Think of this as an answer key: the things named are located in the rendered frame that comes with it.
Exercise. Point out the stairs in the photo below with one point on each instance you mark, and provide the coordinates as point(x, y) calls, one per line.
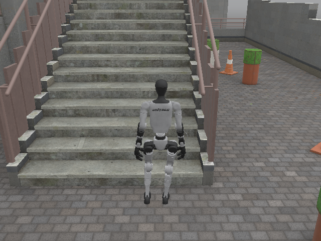
point(115, 162)

